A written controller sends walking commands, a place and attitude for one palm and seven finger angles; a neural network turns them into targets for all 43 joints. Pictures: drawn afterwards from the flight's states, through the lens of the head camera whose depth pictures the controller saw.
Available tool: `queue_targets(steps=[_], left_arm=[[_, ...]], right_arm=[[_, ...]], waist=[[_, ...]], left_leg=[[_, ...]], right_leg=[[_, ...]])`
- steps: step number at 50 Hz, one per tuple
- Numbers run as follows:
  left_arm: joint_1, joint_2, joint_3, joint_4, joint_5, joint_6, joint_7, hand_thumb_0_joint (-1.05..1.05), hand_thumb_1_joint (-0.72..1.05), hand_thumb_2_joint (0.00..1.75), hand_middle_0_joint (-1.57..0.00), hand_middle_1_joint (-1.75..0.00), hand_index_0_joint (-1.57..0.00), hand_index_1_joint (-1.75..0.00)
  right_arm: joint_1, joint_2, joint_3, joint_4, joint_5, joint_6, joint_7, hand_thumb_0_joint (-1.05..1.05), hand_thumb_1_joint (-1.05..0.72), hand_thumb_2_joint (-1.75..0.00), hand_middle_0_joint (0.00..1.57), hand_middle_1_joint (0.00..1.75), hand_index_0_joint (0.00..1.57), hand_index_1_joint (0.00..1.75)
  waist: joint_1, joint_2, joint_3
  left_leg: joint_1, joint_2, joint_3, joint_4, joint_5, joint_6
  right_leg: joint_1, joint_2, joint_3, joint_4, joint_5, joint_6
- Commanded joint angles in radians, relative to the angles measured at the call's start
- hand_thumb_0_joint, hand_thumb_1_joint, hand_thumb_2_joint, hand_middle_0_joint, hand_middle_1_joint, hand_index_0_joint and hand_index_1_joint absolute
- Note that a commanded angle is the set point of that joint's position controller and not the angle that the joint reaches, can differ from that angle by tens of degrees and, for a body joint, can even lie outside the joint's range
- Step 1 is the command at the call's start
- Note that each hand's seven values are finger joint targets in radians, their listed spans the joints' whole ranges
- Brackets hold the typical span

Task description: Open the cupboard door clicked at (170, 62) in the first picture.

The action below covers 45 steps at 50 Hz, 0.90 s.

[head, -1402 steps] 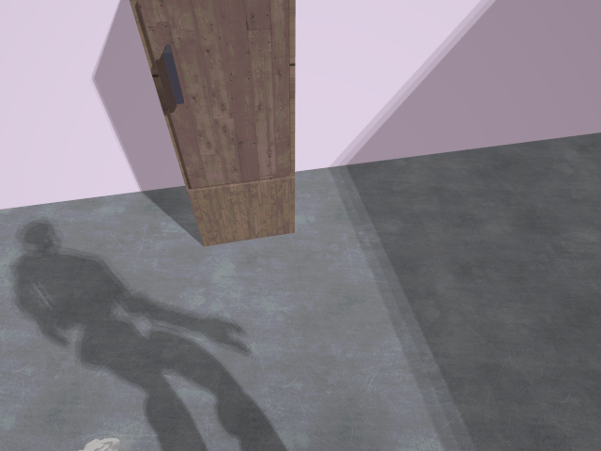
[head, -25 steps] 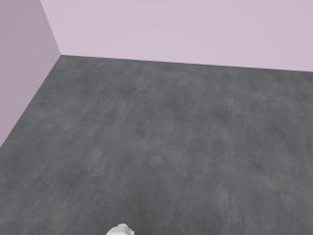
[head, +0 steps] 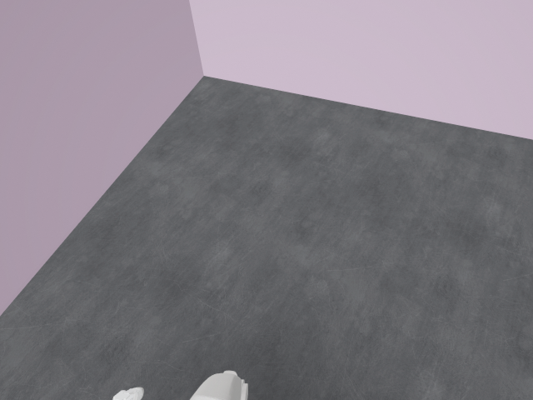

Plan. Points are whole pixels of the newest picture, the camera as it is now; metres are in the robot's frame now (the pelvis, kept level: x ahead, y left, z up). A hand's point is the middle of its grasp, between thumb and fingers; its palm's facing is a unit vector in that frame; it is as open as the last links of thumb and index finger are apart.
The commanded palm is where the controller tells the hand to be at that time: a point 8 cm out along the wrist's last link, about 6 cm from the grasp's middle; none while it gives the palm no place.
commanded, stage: turn to face it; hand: left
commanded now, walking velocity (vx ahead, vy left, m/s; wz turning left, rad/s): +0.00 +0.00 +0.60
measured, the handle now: out of the picture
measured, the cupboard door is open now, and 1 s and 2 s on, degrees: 48 48 48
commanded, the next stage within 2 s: none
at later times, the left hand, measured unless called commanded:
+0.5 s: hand out of the picture +0.08 +0.21 -0.15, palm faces +0.31 -0.91 -0.28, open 7.4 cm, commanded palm none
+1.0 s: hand out of the picture -0.04 +0.17 -0.18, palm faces +0.63 -0.75 -0.22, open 7.4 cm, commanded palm none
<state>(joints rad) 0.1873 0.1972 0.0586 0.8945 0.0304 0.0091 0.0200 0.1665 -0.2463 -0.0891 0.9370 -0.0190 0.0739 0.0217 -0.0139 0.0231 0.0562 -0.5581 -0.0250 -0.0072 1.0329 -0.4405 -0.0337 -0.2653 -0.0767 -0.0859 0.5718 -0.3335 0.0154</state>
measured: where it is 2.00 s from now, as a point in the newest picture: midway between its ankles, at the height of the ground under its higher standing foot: outside the picture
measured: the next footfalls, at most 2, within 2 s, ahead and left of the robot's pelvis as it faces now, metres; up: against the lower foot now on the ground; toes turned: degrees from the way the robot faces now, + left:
left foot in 0.20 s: +0.07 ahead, +0.13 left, +0.00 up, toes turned +14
right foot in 0.52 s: +0.14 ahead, -0.13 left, +0.00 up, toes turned +17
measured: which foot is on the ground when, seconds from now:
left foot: up 0.00-0.18, down 0.20-0.52, up 0.54-0.86, down 0.88-1.00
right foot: down 0.00-0.20, up 0.22-0.50, down 0.52-0.88, up 0.90-1.00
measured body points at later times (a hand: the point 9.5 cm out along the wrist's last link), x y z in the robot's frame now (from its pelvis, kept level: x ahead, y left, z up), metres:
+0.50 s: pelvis +0.04 -0.02 +0.00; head +0.09 -0.02 +0.44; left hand +0.06 +0.26 -0.13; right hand +0.20 -0.24 -0.15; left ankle +0.03 +0.12 -0.73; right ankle +0.09 -0.15 -0.72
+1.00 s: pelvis +0.05 -0.02 -0.01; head +0.07 +0.03 +0.44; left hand -0.07 +0.21 -0.17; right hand +0.29 -0.16 -0.13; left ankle +0.00 +0.06 -0.73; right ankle +0.10 -0.16 -0.67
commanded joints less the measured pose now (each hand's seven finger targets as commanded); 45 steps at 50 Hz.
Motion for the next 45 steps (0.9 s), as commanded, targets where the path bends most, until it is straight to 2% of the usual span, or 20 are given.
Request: queue_targets(steps=[1, 5, 8, 9, 10, 11, 13, 15, 21, 24, 25, 26, 28, 30, 32, 38, 42, 43, 44, 45], left_arm=[[0.040, 0.176, 0.033, -0.056, 0.002, -0.028, 0.013, 0.00, 0.90, 0.90, -0.20, -0.30, -0.20, -0.30], [0.116, 0.234, 0.046, -0.032, 0.002, -0.026, 0.010, 0.00, 0.90, 0.90, -0.20, -0.30, -0.20, -0.30], [0.080, 0.245, 0.049, -0.046, -0.010, -0.025, 0.002, 0.00, 0.90, 0.90, -0.20, -0.30, -0.20, -0.30], [0.070, 0.216, 0.045, -0.071, -0.018, -0.023, -0.003, 0.00, 0.90, 0.90, -0.20, -0.30, -0.20, -0.30], [0.034, 0.138, 0.021, -0.119, -0.025, -0.020, -0.009, 0.00, 0.90, 0.90, -0.20, -0.30, -0.20, -0.30], [-0.019, 0.163, 0.021, -0.145, -0.011, -0.003, 0.002, 0.00, 0.90, 0.90, -0.20, -0.30, -0.20, -0.30], [-0.059, 0.142, 0.023, -0.118, -0.014, 0.003, 0.007, 0.00, 0.90, 0.90, -0.20, -0.30, -0.20, -0.30], [-0.030, 0.134, 0.028, -0.087, -0.014, 0.015, -0.006, 0.00, 0.90, 0.90, -0.20, -0.30, -0.20, -0.30], [0.005, 0.116, 0.028, -0.088, -0.015, 0.016, -0.014, 0.00, 0.90, 0.90, -0.20, -0.30, -0.20, -0.30], [0.100, 0.134, 0.037, -0.073, -0.015, 0.000, -0.011, 0.00, 0.90, 0.90, -0.20, -0.30, -0.20, -0.30], [0.138, 0.192, 0.051, -0.072, -0.005, -0.010, -0.002, 0.00, 0.90, 0.90, -0.20, -0.30, -0.20, -0.30], [0.143, 0.284, 0.065, -0.079, 0.009, -0.017, 0.006, 0.00, 0.90, 0.90, -0.20, -0.30, -0.20, -0.30], [0.065, 0.247, 0.056, -0.103, -0.003, -0.013, 0.017, 0.00, 0.90, 0.90, -0.20, -0.30, -0.20, -0.30], [-0.018, 0.173, 0.029, -0.116, -0.007, -0.016, 0.014, 0.00, 0.90, 0.90, -0.20, -0.30, -0.20, -0.30], [-0.001, 0.161, 0.024, -0.114, -0.005, -0.022, 0.013, 0.00, 0.90, 0.90, -0.20, -0.30, -0.20, -0.30], [0.099, 0.214, 0.044, -0.063, 0.002, -0.022, 0.013, 0.00, 0.90, 0.90, -0.20, -0.30, -0.20, -0.30], [0.078, 0.228, 0.058, -0.057, -0.008, -0.017, 0.003, 0.00, 0.90, 0.90, -0.20, -0.30, -0.20, -0.30], [0.067, 0.206, 0.053, -0.064, -0.014, -0.013, -0.001, 0.00, 0.90, 0.90, -0.20, -0.30, -0.20, -0.30], [0.059, 0.137, 0.041, -0.104, -0.022, -0.006, -0.009, 0.00, 0.90, 0.90, -0.20, -0.30, -0.20, -0.30], [-0.029, 0.127, 0.023, -0.146, -0.010, 0.005, -0.004, 0.00, 0.90, 0.90, -0.20, -0.30, -0.20, -0.30]], right_arm=[[-0.081, -0.032, 0.003, -0.113, 0.006, -0.033, 0.009, 0.00, -0.90, -0.90, 0.20, 0.30, 0.20, 0.30], [-0.132, -0.025, 0.019, -0.129, 0.010, -0.041, 0.014, 0.00, -0.90, -0.90, 0.20, 0.30, 0.20, 0.30], [-0.008, -0.090, 0.004, -0.109, 0.001, -0.049, 0.008, 0.00, -0.90, -0.90, 0.20, 0.30, 0.20, 0.30], [0.077, -0.180, -0.018, -0.093, -0.008, -0.058, 0.003, 0.00, -0.90, -0.90, 0.20, 0.30, 0.20, 0.30], [0.165, -0.295, -0.048, -0.084, -0.007, -0.061, -0.005, 0.00, -0.90, -0.90, 0.20, 0.30, 0.20, 0.30], [0.209, -0.303, -0.045, -0.062, 0.002, -0.054, -0.011, 0.00, -0.90, -0.90, 0.20, 0.30, 0.20, 0.30], [0.114, -0.246, -0.033, -0.085, -0.003, -0.061, -0.033, 0.00, -0.90, -0.90, 0.20, 0.30, 0.20, 0.30], [0.013, -0.204, -0.017, -0.109, -0.008, -0.061, -0.037, 0.00, -0.90, -0.90, 0.20, 0.30, 0.20, 0.30], [-0.030, -0.206, -0.027, -0.120, -0.012, -0.052, -0.026, 0.00, -0.90, -0.90, 0.20, 0.30, 0.20, 0.30], [-0.076, -0.193, -0.033, -0.139, -0.003, -0.042, -0.023, 0.00, -0.90, -0.90, 0.20, 0.30, 0.20, 0.30], [-0.076, -0.145, -0.028, -0.149, 0.005, -0.041, -0.018, 0.00, -0.90, -0.90, 0.20, 0.30, 0.20, 0.30], [-0.061, -0.071, -0.016, -0.169, 0.009, -0.042, -0.012, 0.00, -0.90, -0.90, 0.20, 0.30, 0.20, 0.30], [-0.073, -0.096, -0.029, -0.162, 0.002, -0.028, -0.009, 0.00, -0.90, -0.90, 0.20, 0.30, 0.20, 0.30], [-0.047, -0.086, -0.020, -0.117, -0.001, -0.021, 0.004, 0.00, -0.90, -0.90, 0.20, 0.30, 0.20, 0.30], [-0.045, -0.056, -0.009, -0.104, 0.003, -0.016, 0.011, 0.00, -0.90, -0.90, 0.20, 0.30, 0.20, 0.30], [-0.119, -0.023, 0.009, -0.119, 0.012, -0.028, 0.015, 0.00, -0.90, -0.90, 0.20, 0.30, 0.20, 0.30], [-0.029, -0.058, 0.006, -0.103, 0.009, -0.043, 0.008, 0.00, -0.90, -0.90, 0.20, 0.30, 0.20, 0.30], [0.029, -0.103, -0.008, -0.090, 0.005, -0.049, 0.008, 0.00, -0.90, -0.90, 0.20, 0.30, 0.20, 0.30], [0.098, -0.230, -0.039, -0.084, -0.007, -0.056, -0.001, 0.00, -0.90, -0.90, 0.20, 0.30, 0.20, 0.30], [0.170, -0.279, -0.048, -0.060, -0.004, -0.046, -0.010, 0.00, -0.90, -0.90, 0.20, 0.30, 0.20, 0.30]], waist=[[0.028, -0.245, -0.054], [0.065, -0.241, -0.075], [-0.010, -0.188, -0.156], [-0.060, -0.006, -0.239], [-0.104, 0.307, -0.273], [-0.107, 0.134, -0.267], [-0.073, 0.206, -0.199], [-0.017, 0.143, -0.120], [0.005, 0.147, -0.097], [0.056, 0.097, -0.107], [0.080, -0.054, -0.108], [0.088, -0.366, -0.107], [0.048, -0.320, -0.092], [0.000, -0.257, -0.051], [0.005, -0.242, -0.066], [0.065, -0.232, -0.096], [0.014, -0.202, -0.138], [-0.020, -0.087, -0.169], [-0.062, 0.243, -0.199], [-0.100, 0.248, -0.176]], left_leg=[[-0.031, 0.059, 0.070, -0.047, -0.020, -0.029], [0.077, 0.020, 0.142, -0.296, 0.009, -0.013], [0.339, 0.010, 0.143, -0.548, 0.238, 0.015], [0.569, 0.167, -0.030, -0.572, 0.551, 0.085], [0.702, 0.463, -0.424, -0.581, 1.063, 0.274], [0.659, 0.502, -0.383, -0.577, 1.011, 0.313], [0.527, 0.391, -0.316, -0.609, 0.794, 0.258], [0.390, 0.299, -0.228, -0.645, 0.635, 0.206], [0.260, 0.237, -0.247, -0.666, 0.388, 0.180], [0.132, 0.179, -0.251, -0.578, 0.285, 0.132], [0.009, 0.094, -0.186, -0.441, 0.138, 0.078], [-0.117, -0.059, -0.003, -0.151, -0.134, -0.006], [-0.072, 0.014, -0.060, 0.187, -0.139, 0.005], [-0.048, 0.058, -0.029, 0.238, -0.003, -0.017], [-0.010, 0.055, 0.018, 0.136, 0.017, -0.032], [0.087, 0.043, 0.105, -0.223, -0.039, -0.026], [0.296, 0.028, 0.125, -0.513, 0.143, 0.002], [0.469, 0.085, 0.055, -0.612, 0.307, 0.028], [0.635, 0.377, -0.329, -0.644, 0.659, 0.171], [0.583, 0.488, -0.407, -0.657, 0.790, 0.282]], right_leg=[[0.177, -0.247, 0.049, -0.151, 0.659, -0.116], [0.254, -0.261, 0.012, -0.067, 0.831, -0.099], [0.163, -0.238, -0.064, 0.142, 0.769, -0.030], [-0.042, -0.183, -0.102, 0.327, 0.488, 0.025], [-0.320, -0.039, -0.069, 0.571, -0.320, 0.082], [-0.357, -0.045, 0.059, 0.649, -0.343, 0.064], [-0.373, -0.053, 0.108, 0.657, -0.235, 0.073], [-0.299, -0.032, 0.099, 0.585, -0.141, 0.071], [-0.105, 0.043, 0.042, 0.243, -0.089, 0.056], [0.118, 0.064, 0.019, -0.034, 0.067, 0.046], [0.228, -0.063, 0.149, -0.201, 0.017, 0.013], [0.248, -0.357, 0.471, -0.332, 0.030, -0.102], [0.077, -0.391, 0.451, -0.322, 0.085, -0.171], [0.058, -0.266, 0.195, -0.250, 0.280, -0.133], [0.098, -0.234, 0.087, -0.221, 0.430, -0.113], [0.233, -0.287, 0.030, -0.145, 0.618, -0.130], [0.159, -0.277, -0.042, -0.008, 0.563, -0.065], [0.027, -0.246, -0.083, 0.127, 0.434, -0.015], [-0.272, -0.100, -0.120, 0.359, -0.128, 0.068], [-0.355, -0.054, -0.014, 0.502, -0.358, 0.068]])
